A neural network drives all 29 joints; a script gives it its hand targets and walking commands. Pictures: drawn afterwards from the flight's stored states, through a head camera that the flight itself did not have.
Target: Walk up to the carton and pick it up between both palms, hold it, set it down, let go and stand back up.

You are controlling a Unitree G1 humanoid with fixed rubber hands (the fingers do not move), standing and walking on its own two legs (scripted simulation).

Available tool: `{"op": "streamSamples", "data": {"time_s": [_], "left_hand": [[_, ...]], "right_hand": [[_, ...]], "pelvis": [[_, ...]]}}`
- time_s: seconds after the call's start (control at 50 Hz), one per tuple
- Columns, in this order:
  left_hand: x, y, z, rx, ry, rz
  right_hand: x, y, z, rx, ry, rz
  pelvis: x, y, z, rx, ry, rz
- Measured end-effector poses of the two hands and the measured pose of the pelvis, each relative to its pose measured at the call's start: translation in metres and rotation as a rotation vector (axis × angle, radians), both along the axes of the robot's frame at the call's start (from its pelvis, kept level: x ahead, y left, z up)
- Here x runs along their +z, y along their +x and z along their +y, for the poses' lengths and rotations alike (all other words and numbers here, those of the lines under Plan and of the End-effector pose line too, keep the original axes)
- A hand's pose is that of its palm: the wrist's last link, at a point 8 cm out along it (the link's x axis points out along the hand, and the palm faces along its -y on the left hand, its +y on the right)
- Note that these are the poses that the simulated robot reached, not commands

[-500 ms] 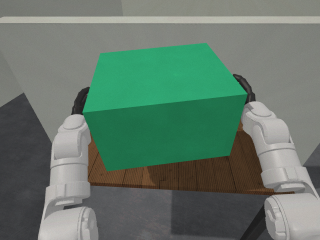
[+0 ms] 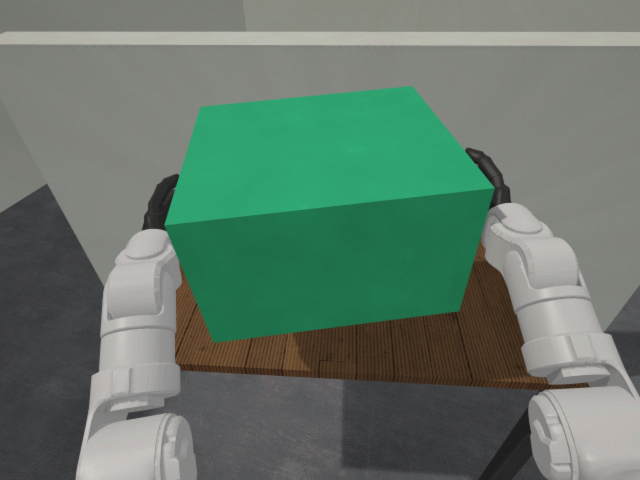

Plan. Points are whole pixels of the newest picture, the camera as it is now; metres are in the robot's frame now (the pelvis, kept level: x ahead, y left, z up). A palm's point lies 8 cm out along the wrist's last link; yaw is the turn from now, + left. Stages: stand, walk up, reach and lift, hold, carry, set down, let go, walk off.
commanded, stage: hold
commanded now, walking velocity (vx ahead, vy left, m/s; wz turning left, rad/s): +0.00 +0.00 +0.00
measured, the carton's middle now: (321, 202) +0.42 +0.03 +0.18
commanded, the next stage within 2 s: none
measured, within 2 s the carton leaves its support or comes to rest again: neither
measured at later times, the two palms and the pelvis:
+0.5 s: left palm (162, 237) +0.35 +0.22 +0.18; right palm (490, 210) +0.37 -0.18 +0.20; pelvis +0.00 +0.00 +0.00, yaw +0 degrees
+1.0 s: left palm (161, 237) +0.35 +0.22 +0.18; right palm (490, 210) +0.37 -0.18 +0.20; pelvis +0.00 +0.00 +0.00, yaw +0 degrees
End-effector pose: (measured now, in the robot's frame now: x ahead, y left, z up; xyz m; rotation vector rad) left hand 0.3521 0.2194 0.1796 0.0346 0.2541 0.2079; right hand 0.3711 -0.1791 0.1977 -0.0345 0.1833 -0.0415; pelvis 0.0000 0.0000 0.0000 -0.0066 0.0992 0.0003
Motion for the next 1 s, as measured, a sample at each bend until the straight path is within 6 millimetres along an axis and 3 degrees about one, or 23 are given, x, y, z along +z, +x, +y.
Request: {"op": "streamSamples", "data": {"time_s": [1.0], "left_hand": [[-0.0012,-0.0001,0.0003,-0.001,0.001,0.003]], "right_hand": [[-0.0005,0.0005,0.0003,0.0,-0.001,0.0]], "pelvis": [[0.0003,0.0006,0.0004,0.0,-0.001,-0.004]]}}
